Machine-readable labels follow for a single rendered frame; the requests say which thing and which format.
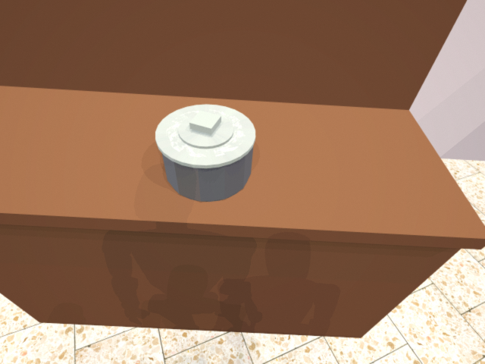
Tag lid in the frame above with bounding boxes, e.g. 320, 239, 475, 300
155, 105, 255, 168

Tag table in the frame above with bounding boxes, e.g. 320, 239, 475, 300
0, 0, 485, 338

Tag knob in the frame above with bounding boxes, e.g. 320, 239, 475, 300
189, 111, 221, 135

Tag pot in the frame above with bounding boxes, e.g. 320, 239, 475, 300
162, 147, 253, 202

